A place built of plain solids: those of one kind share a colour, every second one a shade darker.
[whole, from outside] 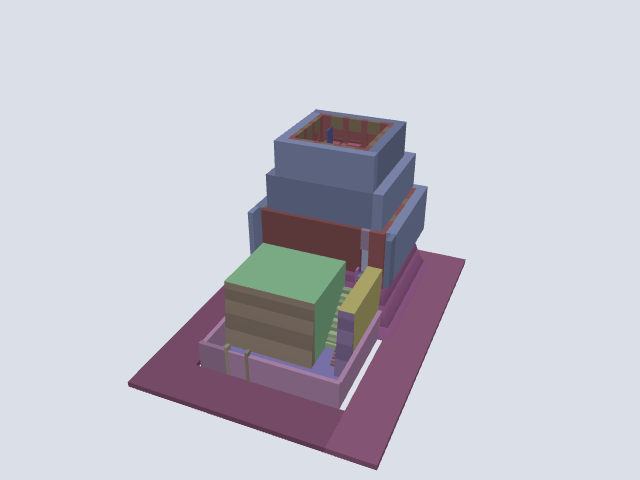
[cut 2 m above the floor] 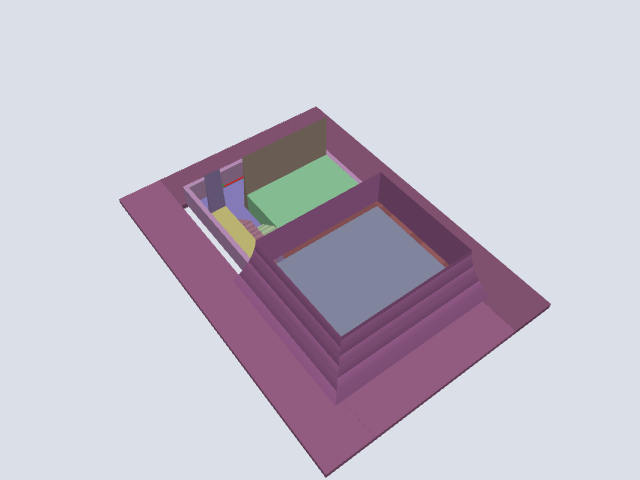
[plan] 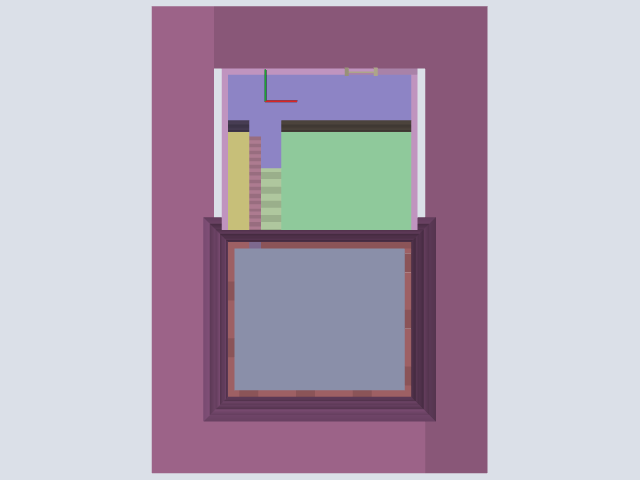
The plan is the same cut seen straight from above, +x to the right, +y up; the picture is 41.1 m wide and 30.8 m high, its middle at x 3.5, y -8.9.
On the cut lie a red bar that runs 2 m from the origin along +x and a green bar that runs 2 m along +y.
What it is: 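The timber main towers of Japanese castles, from general knowledge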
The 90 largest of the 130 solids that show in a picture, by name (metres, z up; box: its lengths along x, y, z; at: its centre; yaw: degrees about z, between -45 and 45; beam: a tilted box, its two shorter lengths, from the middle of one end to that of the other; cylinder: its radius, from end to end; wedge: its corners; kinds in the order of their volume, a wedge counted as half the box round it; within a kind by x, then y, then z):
{
 "floor_storey_1": {"box": [10.92, 9.1, 5.82], "at": [3.48, -13.99, 2.36]},
 "wall_court_mass_right_1": {"box": [8.34, 7.06, 6.32], "at": [5.18, -5.49, 3.06]},
 "wall_fill_storey_1": {"box": [0.5, 1.3, 4.71], "at": [-3.06, -8.77, 7.33]},
 "wall_fill_storey_2": {"box": [0.9, 9.54, 4.71], "at": [-2.85, -14.19, 7.33]},
 "wall_fill_storey_3": {"box": [0.9, 9.12, 3.43], "at": [-1.52, -13.98, 11.4]},
 "wall_fill_storey_4": {"box": [0.9, 7.28, 3.29], "at": [-0.61, -13.99, 14.75]},
 "wall_fill_storey_5": {"box": [13.56, 0.9, 4.71], "at": [3.48, -19.41, 7.33]},
 "wall_fill_storey_6": {"box": [10.9, 0.9, 3.43], "at": [3.48, -18.99, 11.4]},
 "wall_fill_storey_7": {"box": [9.08, 0.9, 3.29], "at": [3.48, -18.08, 14.75]},
 "wall_fill_storey_8": {"box": [9.08, 0.9, 3.29], "at": [3.48, -9.9, 14.75]},
 "wall_fill_storey_9": {"box": [0.9, 7.28, 3.29], "at": [7.57, -13.99, 14.75]},
 "wall_fill_storey_10": {"box": [0.9, 9.12, 3.43], "at": [8.47, -13.98, 11.4]},
 "wall_fill_storey_11": {"box": [0.9, 9.54, 4.71], "at": [9.8, -14.19, 7.33]},
 "wall_fill_storey_12": {"box": [0.5, 1.3, 4.71], "at": [10.01, -8.77, 7.33]},
 "ground_garden_1": {"box": [4.0, 29.97, 0.5], "at": [-5.3, -8.88, -0.27]},
 "ground_garden_2": {"box": [13.56, 4.0, 0.5], "at": [3.48, -21.86, -0.27]},
 "ground_garden_3": {"box": [13.56, 4.0, 0.5], "at": [3.48, 4.11, -0.27]},
 "ground_garden_4": {"box": [4.0, 29.97, 0.5], "at": [12.26, -8.88, -0.27]},
 "wall_storey_1": {"box": [0.42, 2.54, 9.83], "at": [-2.19, -17.69, 4.77]},
 "wall_storey_2": {"box": [0.42, 1.22, 6.27], "at": [-2.19, -15.81, 2.99]},
 "wall_storey_3": {"box": [0.42, 2.42, 9.83], "at": [-2.19, -13.99, 4.77]},
 "wall_storey_4": {"box": [0.42, 1.22, 6.27], "at": [-2.19, -12.17, 2.99]},
 "wall_storey_5": {"box": [0.42, 2.54, 9.83], "at": [-2.19, -10.29, 4.77]},
 "wall_storey_6": {"box": [1.37, 0.42, 9.83], "at": [-1.72, -9.23, 4.77]},
 "wall_storey_7": {"box": [1.22, 0.42, 6.27], "at": [-1.07, -18.75, 2.99]},
 "wall_storey_8": {"box": [1.21, 0.42, 3.29], "at": [0.44, -17.42, 14.75]},
 "wall_storey_9": {"box": [2.42, 0.42, 9.83], "at": [0.74, -18.75, 4.77]},
 "wall_storey_10": {"box": [1.22, 0.42, 6.27], "at": [2.56, -18.75, 2.99]},
 "wall_storey_11": {"box": [2.42, 0.42, 9.83], "at": [4.38, -18.75, 4.77]},
 "wall_storey_12": {"box": [9.64, 0.42, 9.83], "at": [4.54, -9.23, 4.77]},
 "wall_storey_13": {"box": [1.22, 0.42, 6.27], "at": [6.21, -18.75, 2.99]},
 "wall_storey_14": {"box": [1.21, 0.42, 3.29], "at": [6.51, -17.42, 14.75]},
 "wall_storey_15": {"box": [0.42, 1.21, 3.29], "at": [6.91, -17.03, 14.75]},
 "wall_storey_16": {"box": [2.54, 0.42, 9.83], "at": [8.09, -18.75, 4.77]},
 "wall_storey_17": {"box": [0.42, 0.72, 9.83], "at": [9.14, -18.6, 4.77]},
 "wall_storey_18": {"box": [0.42, 1.22, 6.27], "at": [9.14, -17.63, 2.99]},
 "wall_storey_19": {"box": [0.42, 2.42, 9.83], "at": [9.14, -15.81, 4.77]},
 "wall_storey_20": {"box": [0.42, 1.22, 6.27], "at": [9.14, -13.99, 2.99]},
 "wall_storey_21": {"box": [0.42, 2.42, 9.83], "at": [9.14, -12.17, 4.77]},
 "wall_storey_22": {"box": [0.42, 1.22, 6.27], "at": [9.14, -10.35, 2.99]},
 "base_stones_1": {"wedge": [[-3.99, -20.54, -0.25], [-3.99, -20.54, 0.0], [-3.57, -20.12, -0.25], [-3.57, -20.12, 0.96], [10.52, -20.12, -0.25], [10.52, -20.12, 0.96], [10.94, -20.54, -0.25], [10.94, -20.54, 0.0]]},
 "base_stones_2": {"wedge": [[-3.99, -20.54, -0.25], [-3.99, -20.54, 0.0], [-3.99, -7.44, -0.25], [-3.99, -7.44, 0.0], [-3.57, -20.12, -0.25], [-3.57, -20.12, 0.96], [-3.57, -7.86, -0.25], [-3.57, -7.86, 0.96]]},
 "base_stones_3": {"wedge": [[-3.99, -7.44, -0.25], [-3.99, -7.44, 0.0], [-3.57, -7.86, -0.25], [-3.57, -7.86, 0.96], [10.52, -7.86, -0.25], [10.52, -7.86, 0.96], [10.94, -7.44, -0.25], [10.94, -7.44, 0.0]]},
 "base_stones_4": {"wedge": [[-3.57, -20.12, -0.25], [-3.57, -20.12, 0.96], [-3.21, -19.77, -0.25], [-3.21, -19.77, 1.87], [10.16, -19.77, -0.25], [10.16, -19.77, 1.87], [10.52, -20.12, -0.25], [10.52, -20.12, 0.96]]},
 "base_stones_5": {"wedge": [[-3.57, -20.12, -0.25], [-3.57, -20.12, 0.96], [-3.57, -7.86, -0.25], [-3.57, -7.86, 0.96], [-3.21, -19.77, -0.25], [-3.21, -19.77, 1.87], [-3.21, -8.21, -0.25], [-3.21, -8.21, 1.87]]},
 "base_stones_6": {"wedge": [[-3.57, -7.86, -0.25], [-3.57, -7.86, 0.96], [-3.21, -8.21, -0.25], [-3.21, -8.21, 1.87], [10.16, -8.21, -0.25], [10.16, -8.21, 1.87], [10.52, -7.86, -0.25], [10.52, -7.86, 0.96]]},
 "base_stones_7": {"wedge": [[-3.21, -19.77, -0.25], [-3.21, -19.77, 1.87], [-2.92, -19.48, -0.25], [-2.92, -19.48, 2.72], [9.87, -19.48, -0.25], [9.87, -19.48, 2.72], [10.16, -19.77, -0.25], [10.16, -19.77, 1.87]]},
 "base_stones_8": {"wedge": [[-3.21, -19.77, -0.25], [-3.21, -19.77, 1.87], [-3.21, -8.21, -0.25], [-3.21, -8.21, 1.87], [-2.92, -19.48, -0.25], [-2.92, -19.48, 2.72], [-2.92, -8.5, -0.25], [-2.92, -8.5, 2.72]]},
 "base_stones_9": {"wedge": [[-3.21, -8.21, -0.25], [-3.21, -8.21, 1.87], [-2.92, -8.5, -0.25], [-2.92, -8.5, 2.72], [9.87, -8.5, -0.25], [9.87, -8.5, 2.72], [10.16, -8.21, -0.25], [10.16, -8.21, 1.87]]},
 "base_stones_10": {"wedge": [[-2.92, -19.48, -0.25], [-2.92, -19.48, 2.72], [-2.7, -19.25, -0.25], [-2.7, -19.25, 3.52], [9.65, -19.25, -0.25], [9.65, -19.25, 3.52], [9.87, -19.48, -0.25], [9.87, -19.48, 2.72]]},
 "base_stones_11": {"wedge": [[-2.92, -19.48, -0.25], [-2.92, -19.48, 2.72], [-2.92, -8.5, -0.25], [-2.92, -8.5, 2.72], [-2.7, -19.25, -0.25], [-2.7, -19.25, 3.52], [-2.7, -8.73, -0.25], [-2.7, -8.73, 3.52]]},
 "base_stones_12": {"wedge": [[-2.92, -8.5, -0.25], [-2.92, -8.5, 2.72], [-2.7, -8.73, -0.25], [-2.7, -8.73, 3.52], [9.65, -8.73, -0.25], [9.65, -8.73, 3.52], [9.87, -8.5, -0.25], [9.87, -8.5, 2.72]]},
 "base_stones_13": {"wedge": [[-2.7, -19.25, -0.25], [-2.7, -19.25, 3.52], [-2.53, -19.09, -0.25], [-2.53, -19.09, 4.23], [9.48, -19.09, -0.25], [9.48, -19.09, 4.23], [9.65, -19.25, -0.25], [9.65, -19.25, 3.52]]},
 "base_stones_14": {"wedge": [[-2.7, -19.25, -0.25], [-2.7, -19.25, 3.52], [-2.7, -8.73, -0.25], [-2.7, -8.73, 3.52], [-2.53, -19.09, -0.25], [-2.53, -19.09, 4.23], [-2.53, -8.89, -0.25], [-2.53, -8.89, 4.23]]},
 "base_stones_15": {"wedge": [[-2.7, -8.73, -0.25], [-2.7, -8.73, 3.52], [-2.53, -8.89, -0.25], [-2.53, -8.89, 4.23], [9.48, -8.89, -0.25], [9.48, -8.89, 4.23], [9.65, -8.73, -0.25], [9.65, -8.73, 3.52]]},
 "base_stones_16": {"wedge": [[-2.53, -19.09, -0.25], [-2.53, -19.09, 4.23], [-2.44, -18.99, -0.25], [-2.44, -18.99, 4.85], [9.39, -18.99, -0.25], [9.39, -18.99, 4.85], [9.48, -19.09, -0.25], [9.48, -19.09, 4.23]]},
 "base_stones_17": {"wedge": [[-2.53, -19.09, -0.25], [-2.53, -19.09, 4.23], [-2.53, -8.89, -0.25], [-2.53, -8.89, 4.23], [-2.44, -18.99, -0.25], [-2.44, -18.99, 4.85], [-2.44, -8.99, -0.25], [-2.44, -8.99, 4.85]]},
 "base_stones_18": {"wedge": [[-2.53, -8.89, -0.25], [-2.53, -8.89, 4.23], [-2.44, -8.99, -0.25], [-2.44, -8.99, 4.85], [9.39, -8.99, -0.25], [9.39, -8.99, 4.85], [9.48, -8.89, -0.25], [9.48, -8.89, 4.23]]},
 "base_stones_19": {"wedge": [[-2.44, -18.99, -0.25], [-2.44, -18.99, 4.85], [-2.4, -18.96, -0.25], [-2.4, -18.96, 5.27], [9.36, -18.96, -0.25], [9.36, -18.96, 5.27], [9.39, -18.99, -0.25], [9.39, -18.99, 4.85]]},
 "base_stones_20": {"wedge": [[-2.44, -18.99, -0.25], [-2.44, -18.99, 4.85], [-2.44, -8.99, -0.25], [-2.44, -8.99, 4.85], [-2.4, -18.96, -0.25], [-2.4, -18.96, 5.27], [-2.4, -9.02, -0.25], [-2.4, -9.02, 5.27]]},
 "base_stones_21": {"wedge": [[-2.44, -8.99, -0.25], [-2.44, -8.99, 4.85], [-2.4, -9.02, -0.25], [-2.4, -9.02, 5.27], [9.36, -9.02, -0.25], [9.36, -9.02, 5.27], [9.39, -8.99, -0.25], [9.39, -8.99, 4.85]]},
 "base_stones_22": {"wedge": [[9.36, -18.96, -0.25], [9.36, -18.96, 5.27], [9.36, -9.02, -0.25], [9.36, -9.02, 5.27], [9.39, -18.99, -0.25], [9.39, -18.99, 4.85], [9.39, -8.99, -0.25], [9.39, -8.99, 4.85]]},
 "base_stones_23": {"wedge": [[9.39, -18.99, -0.25], [9.39, -18.99, 4.85], [9.39, -8.99, -0.25], [9.39, -8.99, 4.85], [9.48, -19.09, -0.25], [9.48, -19.09, 4.23], [9.48, -8.89, -0.25], [9.48, -8.89, 4.23]]},
 "base_stones_24": {"wedge": [[9.48, -19.09, -0.25], [9.48, -19.09, 4.23], [9.48, -8.89, -0.25], [9.48, -8.89, 4.23], [9.65, -19.25, -0.25], [9.65, -19.25, 3.52], [9.65, -8.73, -0.25], [9.65, -8.73, 3.52]]},
 "base_stones_25": {"wedge": [[9.65, -19.25, -0.25], [9.65, -19.25, 3.52], [9.65, -8.73, -0.25], [9.65, -8.73, 3.52], [9.87, -19.48, -0.25], [9.87, -19.48, 2.72], [9.87, -8.5, -0.25], [9.87, -8.5, 2.72]]},
 "base_stones_26": {"wedge": [[9.87, -19.48, -0.25], [9.87, -19.48, 2.72], [9.87, -8.5, -0.25], [9.87, -8.5, 2.72], [10.16, -19.77, -0.25], [10.16, -19.77, 1.87], [10.16, -8.21, -0.25], [10.16, -8.21, 1.87]]},
 "base_stones_27": {"wedge": [[10.16, -19.77, -0.25], [10.16, -19.77, 1.87], [10.16, -8.21, -0.25], [10.16, -8.21, 1.87], [10.52, -20.12, -0.25], [10.52, -20.12, 0.96], [10.52, -7.86, -0.25], [10.52, -7.86, 0.96]]},
 "base_stones_28": {"wedge": [[10.52, -20.12, -0.25], [10.52, -20.12, 0.96], [10.52, -7.86, -0.25], [10.52, -7.86, 0.96], [10.94, -20.54, -0.25], [10.94, -20.54, 0.0], [10.94, -7.44, -0.25], [10.94, -7.44, 0.0]]},
 "floor_court_1": {"box": [11.76, 10.73, 0.55], "at": [3.48, -3.66, -0.28]},
 "wall_court_mass_left_1": {"box": [1.37, 7.06, 6.32], "at": [-1.72, -5.49, 3.06]},
 "wall_court_1": {"box": [0.4, 11.13, 2.45], "at": [-2.6, -3.46, 1.07]},
 "wall_court_2": {"box": [7.89, 0.4, 2.65], "at": [1.14, 1.91, 1.17]},
 "wall_court_3": {"box": [2.12, 0.2, 2.5], "at": [6.14, 2.01, 1.25]},
 "wall_court_4": {"box": [2.55, 0.4, 2.65], "at": [8.48, 1.91, 1.17]},
 "wall_court_5": {"box": [0.4, 11.13, 2.45], "at": [9.55, -3.46, 1.07]},
 "terrace_right_1": {"box": [1.3, 0.83, 3.93], "at": [0.36, -8.61, 1.72]},
 "terrace_right_2": {"box": [1.3, 0.45, 3.56], "at": [0.36, -7.97, 1.53]},
 "terrace_right_3": {"box": [1.3, 0.45, 3.18], "at": [0.36, -7.52, 1.34]},
 "terrace_right_4": {"box": [1.3, 0.45, 2.8], "at": [0.36, -7.06, 1.15]},
 "terrace_right_5": {"box": [1.3, 0.45, 2.42], "at": [0.36, -6.61, 0.96]},
 "terrace_right_6": {"box": [1.3, 0.45, 2.04], "at": [0.36, -6.16, 0.77]},
 "terrace_right_7": {"box": [1.3, 0.45, 1.67], "at": [0.36, -5.7, 0.58]},
 "base_stones_mass_right_1": {"wedge": [[1.01, -1.94, -0.25], [1.01, -1.94, 5.55], [1.01, -1.85, -0.25], [1.01, -1.85, 4.46], [9.36, -1.94, -0.25], [9.36, -1.94, 5.55], [9.36, -1.85, -0.25], [9.36, -1.85, 4.46]]},
 "base_stones_mass_right_2": {"wedge": [[1.01, -1.85, -0.25], [1.01, -1.85, 4.46], [1.01, -1.7, -0.25], [1.01, -1.7, 3.15], [9.36, -1.85, -0.25], [9.36, -1.85, 4.46], [9.36, -1.7, -0.25], [9.36, -1.7, 3.15]]},
 "base_stones_mass_right_3": {"wedge": [[1.01, -1.7, -0.25], [1.01, -1.7, 3.15], [1.01, -1.49, -0.25], [1.01, -1.49, 1.65], [9.36, -1.7, -0.25], [9.36, -1.7, 3.15], [9.36, -1.49, -0.25], [9.36, -1.49, 1.65]]},
 "base_stones_mass_right_4": {"wedge": [[1.01, -1.49, -0.25], [1.01, -1.49, 1.65], [1.01, -1.22, -0.25], [1.01, -1.22, 0.0], [9.36, -1.49, -0.25], [9.36, -1.49, 1.65], [9.36, -1.22, -0.25], [9.36, -1.22, 0.0]]},
 "step_1": {"box": [0.75, 0.29, 4.75], "at": [-0.66, -7.88, 2.33]},
 "step_2": {"box": [0.75, 0.29, 4.57], "at": [-0.66, -7.66, 2.23]},
 "step_3": {"box": [0.75, 0.29, 4.19], "at": [-0.66, -7.21, 2.04]},
 "floor_sill_storey_1": {"box": [0.75, 0.42, 5.82], "at": [-0.66, -9.23, 2.36]}
}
